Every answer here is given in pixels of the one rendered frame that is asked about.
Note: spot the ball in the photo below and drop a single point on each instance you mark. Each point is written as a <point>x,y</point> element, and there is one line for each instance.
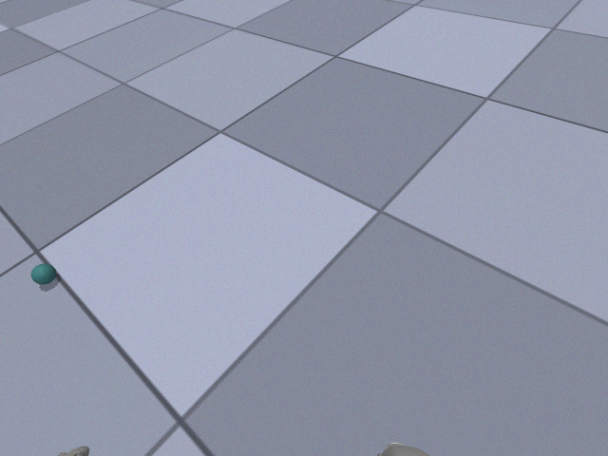
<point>43,274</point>

